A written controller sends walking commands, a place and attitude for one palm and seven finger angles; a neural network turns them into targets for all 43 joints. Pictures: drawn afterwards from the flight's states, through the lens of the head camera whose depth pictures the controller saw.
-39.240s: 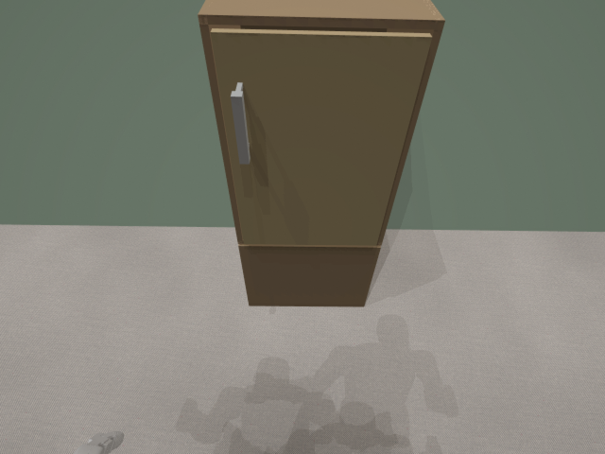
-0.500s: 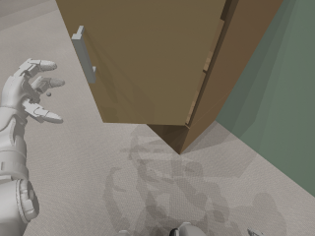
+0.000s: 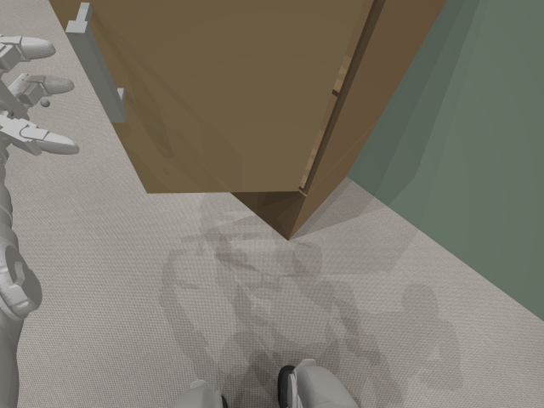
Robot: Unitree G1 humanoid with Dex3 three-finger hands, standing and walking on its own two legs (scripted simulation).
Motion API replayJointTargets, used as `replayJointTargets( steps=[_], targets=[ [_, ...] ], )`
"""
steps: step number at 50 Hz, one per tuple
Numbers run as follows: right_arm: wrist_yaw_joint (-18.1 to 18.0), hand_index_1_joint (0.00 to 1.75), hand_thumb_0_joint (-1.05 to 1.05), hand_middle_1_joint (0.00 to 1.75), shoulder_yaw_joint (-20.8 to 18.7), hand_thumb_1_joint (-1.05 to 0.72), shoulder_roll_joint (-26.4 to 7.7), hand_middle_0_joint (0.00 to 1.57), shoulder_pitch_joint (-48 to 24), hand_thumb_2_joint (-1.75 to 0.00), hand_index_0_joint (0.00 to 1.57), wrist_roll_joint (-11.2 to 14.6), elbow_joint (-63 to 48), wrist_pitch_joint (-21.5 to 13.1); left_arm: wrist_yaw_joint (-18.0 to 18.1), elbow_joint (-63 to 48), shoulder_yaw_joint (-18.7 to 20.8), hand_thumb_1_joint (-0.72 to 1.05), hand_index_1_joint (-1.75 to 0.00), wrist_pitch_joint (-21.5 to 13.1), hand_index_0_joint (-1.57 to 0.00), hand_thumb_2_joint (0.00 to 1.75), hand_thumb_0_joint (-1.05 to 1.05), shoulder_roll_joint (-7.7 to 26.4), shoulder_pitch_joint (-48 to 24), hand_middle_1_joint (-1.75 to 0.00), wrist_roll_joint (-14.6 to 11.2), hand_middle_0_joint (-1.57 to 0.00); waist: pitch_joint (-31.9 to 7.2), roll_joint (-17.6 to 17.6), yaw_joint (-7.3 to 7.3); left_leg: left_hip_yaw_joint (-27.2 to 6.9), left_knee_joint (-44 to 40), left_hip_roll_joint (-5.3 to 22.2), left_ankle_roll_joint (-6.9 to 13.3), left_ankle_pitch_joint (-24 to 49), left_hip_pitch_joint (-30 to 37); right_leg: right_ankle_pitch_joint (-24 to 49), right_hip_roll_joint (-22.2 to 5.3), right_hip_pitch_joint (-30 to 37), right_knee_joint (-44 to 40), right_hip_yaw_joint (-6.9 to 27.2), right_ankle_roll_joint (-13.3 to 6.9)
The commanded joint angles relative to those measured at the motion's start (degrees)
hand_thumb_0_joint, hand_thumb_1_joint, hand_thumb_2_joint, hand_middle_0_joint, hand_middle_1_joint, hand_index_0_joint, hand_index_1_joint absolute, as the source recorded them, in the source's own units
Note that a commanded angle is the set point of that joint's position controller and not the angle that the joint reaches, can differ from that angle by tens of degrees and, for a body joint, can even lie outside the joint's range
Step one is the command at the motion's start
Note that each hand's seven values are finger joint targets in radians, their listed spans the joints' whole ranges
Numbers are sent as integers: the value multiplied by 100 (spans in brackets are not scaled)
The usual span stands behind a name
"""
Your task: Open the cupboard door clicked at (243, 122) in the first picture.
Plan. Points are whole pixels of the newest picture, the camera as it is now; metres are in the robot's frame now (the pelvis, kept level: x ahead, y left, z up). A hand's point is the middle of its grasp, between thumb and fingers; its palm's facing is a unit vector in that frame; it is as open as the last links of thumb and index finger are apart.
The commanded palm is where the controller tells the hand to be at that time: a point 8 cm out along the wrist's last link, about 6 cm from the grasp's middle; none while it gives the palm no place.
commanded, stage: move the hooked fingers beside the handle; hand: left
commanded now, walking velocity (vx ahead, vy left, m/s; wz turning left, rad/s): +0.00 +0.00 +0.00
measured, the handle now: (103, 68) +0.58 +0.19 +0.09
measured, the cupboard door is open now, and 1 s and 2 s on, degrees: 45 45 45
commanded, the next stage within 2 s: slide the fingers in behind the handle in 1.38 s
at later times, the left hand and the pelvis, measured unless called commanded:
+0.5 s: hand (49, 87) +0.55 +0.26 +0.09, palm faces -0.06 -1.00 +0.00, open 14.0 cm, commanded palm +0.53 +0.30 +0.10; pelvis +0.02 +0.02 -0.01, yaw -2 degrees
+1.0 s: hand (51, 99) +0.52 +0.25 +0.09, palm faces -0.03 -1.00 +0.01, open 14.0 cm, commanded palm +0.51 +0.30 +0.09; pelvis +0.01 +0.00 -0.01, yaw +2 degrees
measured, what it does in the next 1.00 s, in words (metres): stands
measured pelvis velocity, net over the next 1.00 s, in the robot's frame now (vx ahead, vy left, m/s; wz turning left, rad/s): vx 0.01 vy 0.00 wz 0.03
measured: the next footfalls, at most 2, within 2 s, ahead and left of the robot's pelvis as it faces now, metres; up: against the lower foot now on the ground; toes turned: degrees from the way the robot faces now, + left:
none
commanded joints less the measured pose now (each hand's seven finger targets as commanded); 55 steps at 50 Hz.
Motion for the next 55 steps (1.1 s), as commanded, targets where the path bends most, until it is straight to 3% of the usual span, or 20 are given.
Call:
replayJointTargets(
  steps=[1,2,7,9,12,15,18,21,24,25,26,30,35,37,39,43,44,47,51,55],
  targets=[
    [-92,30,0,30,-401,-90,-1100,20,1112,-90,20,-20,-300,-13,19,-1217,406,-50,-120,-355,-30,30,0,2225,-2699,-120,61,-30,-2786,923,-5,-633,-495,-123,-92,2338,1077,1637,291,1547,-150,492,-106],
    [-74,30,0,30,-405,-90,-1084,20,1150,-90,20,-42,-285,7,39,-1193,402,-50,-120,-362,-30,30,0,2214,-2747,-120,97,-30,-2872,1071,-23,-643,-456,-108,-106,2428,1169,1633,301,1451,-132,476,-109],
    [-64,30,0,30,-380,-90,-1137,20,1277,-90,20,-57,-295,140,-56,-840,397,-50,-120,-274,-30,30,0,2333,-2936,-120,84,-30,-2799,912,-212,-644,-344,-70,-86,2425,969,1705,344,1372,-126,460,-91],
    [-56,30,0,30,-375,-90,-1140,20,1369,-90,20,-75,-286,185,-126,-985,392,-50,-120,-266,-30,30,0,2445,-3140,-120,151,-30,-3056,1340,-192,-694,-294,-56,-131,2798,1257,1853,365,1272,-55,432,-124],
    [-19,30,0,30,-381,-90,-1138,20,1461,-90,20,-123,-287,262,-128,-810,307,-50,-120,-157,-30,30,0,2293,-2885,-120,212,-30,-2932,1324,-215,-779,-239,3,-172,3006,1399,1675,389,892,-43,328,-118],
    [34,30,0,30,-435,-90,-1136,20,1547,-90,20,-146,-336,329,-169,-1042,337,-50,-120,-157,-30,30,0,2136,-2623,-120,125,-30,-3258,1407,-122,-848,-181,69,-250,3755,1862,1864,441,794,-12,259,-128],
    [50,30,0,30,-444,-90,-1130,20,1567,-90,20,-140,-332,386,-165,-1117,348,-50,-120,-158,-30,30,0,2037,-2669,-120,15,-30,-3024,1246,-199,-842,-160,82,-219,3744,1771,1909,472,731,-13,234,-138],
    [118,30,0,30,-491,-90,-1106,20,1592,-90,20,-169,-373,450,-65,-1693,503,-50,-120,-242,-30,30,0,2155,-2594,-120,53,-30,-3493,1772,-14,-928,-116,128,-362,4533,2337,2009,489,676,31,206,-156],
    [189,30,0,30,-522,-90,-1056,20,1586,-90,20,-168,-390,483,65,-2106,509,-50,-120,-316,-30,30,0,2029,-2441,-120,11,-30,-3604,1812,43,-1029,-85,197,-458,5183,2753,2100,533,608,34,159,-162],
    [212,30,0,30,-532,-90,-1015,20,1535,-90,20,-166,-375,478,92,-2128,345,-50,-120,-288,-30,30,0,1708,-2429,-120,-49,-30,-3483,1855,-4,-968,-78,193,-435,5121,2755,2118,535,577,-19,170,-148],
    [214,30,0,30,-552,-90,-1032,20,1552,-90,20,-162,-357,487,141,-2124,446,-50,-120,-252,-30,30,0,1799,-2325,-120,-56,-30,-3378,1575,2,-994,-96,208,-424,5070,2643,2098,538,634,-29,146,-137],
    [256,30,0,30,-552,-90,-994,20,1478,-90,20,-133,-424,485,242,-2003,419,-50,-120,-66,-30,30,0,1615,-1897,-120,-56,-30,-3204,1485,103,-909,-164,156,-395,5000,2439,2258,535,853,-37,163,-137],
    [266,30,0,30,-547,-90,-957,20,1364,-90,20,-113,-463,472,252,-1790,13,-50,-120,-21,-30,30,0,1097,-1799,-120,-55,-30,-2671,1129,-7,-809,-223,100,-307,4485,2086,2238,530,861,-80,190,-115],
    [244,30,0,30,-553,-90,-975,20,1336,-90,20,-116,-446,462,215,-1821,62,-50,-120,-113,-30,30,0,1161,-1970,-120,-105,-30,-2726,882,-44,-752,-225,60,-231,4074,1897,2272,524,1058,-71,238,-108],
    [210,30,0,30,-535,-90,-969,20,1287,-90,20,-111,-432,441,151,-1942,120,-50,-120,-242,-30,30,0,1262,-2192,-120,-143,-30,-2911,1161,-9,-777,-179,46,-278,4284,2097,2356,513,1040,-3,260,-142],
    [158,30,0,30,-502,-90,-948,20,1207,-90,20,-110,-356,394,123,-1865,-99,-50,-120,-347,-30,30,0,1076,-2653,-120,-137,-30,-2782,1298,-149,-786,-103,18,-269,3995,2077,2123,504,794,19,265,-145],
    [142,30,0,30,-488,-90,-964,20,1195,-90,20,-108,-302,394,152,-1735,41,-50,-120,-334,-30,30,0,1341,-2782,-120,-75,-30,-2761,1239,-143,-799,-99,11,-269,3812,1935,2074,494,825,27,278,-134],
    [97,30,0,30,-431,-90,-977,20,1134,-90,20,-83,-329,333,188,-1311,-12,-50,-120,-234,-30,30,0,1425,-2893,-120,0,-30,-2573,837,-263,-706,-137,-77,-129,2782,1230,1875,451,1062,2,357,-99],
    [49,30,0,30,-377,-90,-988,20,1154,-90,20,-90,-370,272,192,-1339,180,-50,-120,-273,-30,30,0,1954,-3126,-120,167,-30,-3022,1202,-176,-680,-54,-122,-117,2629,1077,1930,411,1301,107,436,-127],
    [46,30,0,30,-374,-90,-1001,20,1173,-90,20,-81,-391,244,75,-1270,132,-50,-120,-309,-30,30,0,1946,-3116,-120,131,-30,-3280,1217,-218,-663,0,-110,-106,2612,1117,1944,441,1307,121,446,-119]
  ],
)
